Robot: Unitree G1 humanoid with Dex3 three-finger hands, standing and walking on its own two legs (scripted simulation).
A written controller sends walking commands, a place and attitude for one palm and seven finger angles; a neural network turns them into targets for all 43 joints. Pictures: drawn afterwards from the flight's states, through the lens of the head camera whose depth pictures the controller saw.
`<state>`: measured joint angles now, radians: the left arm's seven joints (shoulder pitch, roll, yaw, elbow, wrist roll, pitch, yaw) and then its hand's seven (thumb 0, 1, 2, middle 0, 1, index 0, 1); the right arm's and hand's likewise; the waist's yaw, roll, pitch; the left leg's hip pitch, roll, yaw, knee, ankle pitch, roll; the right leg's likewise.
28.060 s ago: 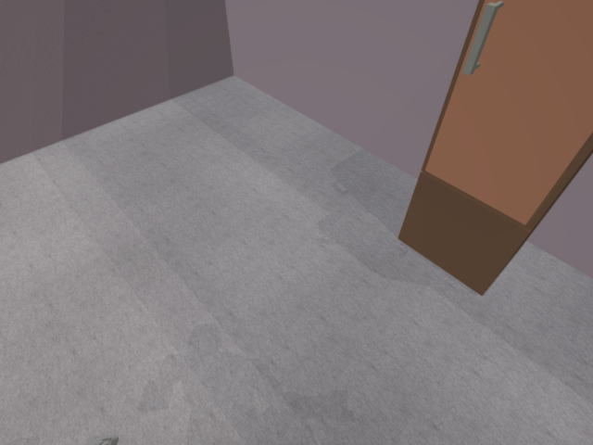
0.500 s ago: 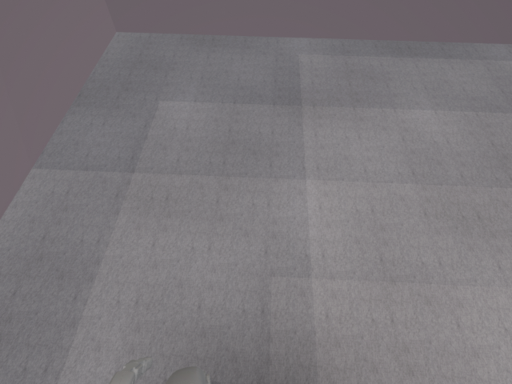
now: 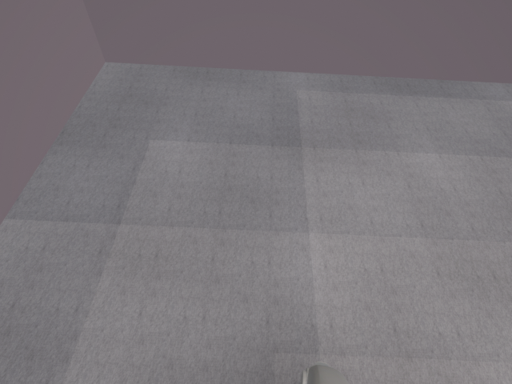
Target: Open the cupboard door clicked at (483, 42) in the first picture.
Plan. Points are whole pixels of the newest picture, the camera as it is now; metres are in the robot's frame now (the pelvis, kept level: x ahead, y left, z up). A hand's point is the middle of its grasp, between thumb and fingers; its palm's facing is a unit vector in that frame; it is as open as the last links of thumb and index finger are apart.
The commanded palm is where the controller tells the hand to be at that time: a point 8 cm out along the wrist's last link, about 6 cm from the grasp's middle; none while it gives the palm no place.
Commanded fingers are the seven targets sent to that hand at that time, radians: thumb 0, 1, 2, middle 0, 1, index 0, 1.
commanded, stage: turn to face it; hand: left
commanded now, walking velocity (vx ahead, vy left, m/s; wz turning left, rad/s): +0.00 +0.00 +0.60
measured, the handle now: out of the picture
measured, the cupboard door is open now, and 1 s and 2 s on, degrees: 41 41 41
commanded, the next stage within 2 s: none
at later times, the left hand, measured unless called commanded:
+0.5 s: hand (163, 347) +0.20 +0.20 -0.20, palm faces +0.26 -0.95 -0.17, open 7.3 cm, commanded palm none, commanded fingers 0.00 0.90 0.90 -0.20 -0.30 -0.20 -0.30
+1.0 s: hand out of the picture +0.14 +0.13 -0.16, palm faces +0.54 -0.80 -0.28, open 7.4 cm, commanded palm none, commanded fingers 0.00 0.90 0.90 -0.20 -0.30 -0.20 -0.30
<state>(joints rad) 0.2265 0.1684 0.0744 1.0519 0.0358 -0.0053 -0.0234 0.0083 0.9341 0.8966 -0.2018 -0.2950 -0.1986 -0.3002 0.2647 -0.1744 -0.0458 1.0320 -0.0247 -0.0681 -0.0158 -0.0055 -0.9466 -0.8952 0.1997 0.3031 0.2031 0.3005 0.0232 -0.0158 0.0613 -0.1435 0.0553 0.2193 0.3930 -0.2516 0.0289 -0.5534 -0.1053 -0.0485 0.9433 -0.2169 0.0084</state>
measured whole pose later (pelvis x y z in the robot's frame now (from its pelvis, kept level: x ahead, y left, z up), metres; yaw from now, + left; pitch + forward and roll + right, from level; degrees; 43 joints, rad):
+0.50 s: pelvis +0.14 -0.01 -0.03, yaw +15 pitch +2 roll -1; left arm 0.11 0.20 0.08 0.96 0.02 0.03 0.01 -0.01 0.92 0.90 -0.21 -0.30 -0.20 -0.30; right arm 0.22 -0.17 -0.05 0.95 -0.03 0.00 0.00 0.00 -0.91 -0.90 0.20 0.30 0.20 0.30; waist -0.05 -0.04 0.05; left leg -0.44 0.06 0.10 0.74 -0.33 0.03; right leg -0.43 -0.12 -0.13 1.01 -0.54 0.07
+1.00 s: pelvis +0.21 -0.06 +0.00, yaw +33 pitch +2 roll +3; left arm 0.23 0.18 0.05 0.92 0.03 -0.01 0.02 0.00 0.91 0.90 -0.20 -0.30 -0.20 -0.30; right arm 0.08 -0.26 -0.08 0.93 -0.01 0.08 0.03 0.01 -0.91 -0.90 0.19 0.30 0.20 0.30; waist 0.00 -0.01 0.12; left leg -0.47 0.02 0.06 0.98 -0.44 -0.07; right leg -0.20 -0.12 -0.19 0.51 -0.33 -0.02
